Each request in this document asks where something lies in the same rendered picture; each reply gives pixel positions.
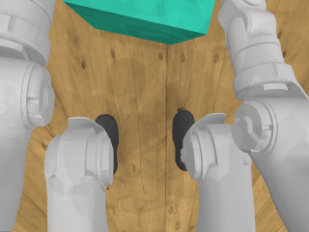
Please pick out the robot right foot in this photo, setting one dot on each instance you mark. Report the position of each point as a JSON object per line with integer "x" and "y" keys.
{"x": 182, "y": 122}

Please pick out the robot right forearm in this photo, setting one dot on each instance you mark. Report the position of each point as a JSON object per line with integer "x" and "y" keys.
{"x": 255, "y": 52}

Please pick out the robot left upper arm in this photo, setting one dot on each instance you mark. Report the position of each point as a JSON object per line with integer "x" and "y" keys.
{"x": 26, "y": 102}

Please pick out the robot right upper arm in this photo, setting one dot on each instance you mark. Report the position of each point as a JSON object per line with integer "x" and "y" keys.
{"x": 274, "y": 132}

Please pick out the robot left forearm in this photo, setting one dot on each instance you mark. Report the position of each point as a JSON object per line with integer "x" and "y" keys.
{"x": 24, "y": 29}

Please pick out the carton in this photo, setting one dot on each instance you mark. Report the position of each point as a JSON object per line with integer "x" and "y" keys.
{"x": 163, "y": 21}

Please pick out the left robot shin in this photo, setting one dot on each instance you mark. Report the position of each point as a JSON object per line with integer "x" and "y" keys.
{"x": 50, "y": 157}

